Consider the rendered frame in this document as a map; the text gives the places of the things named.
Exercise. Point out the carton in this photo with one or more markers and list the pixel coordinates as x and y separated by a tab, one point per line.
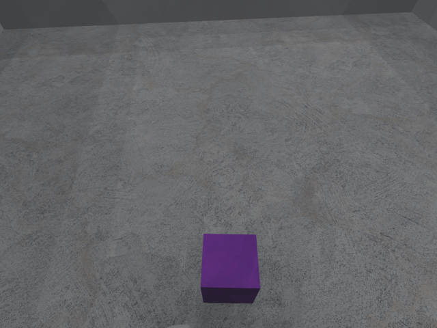
230	270

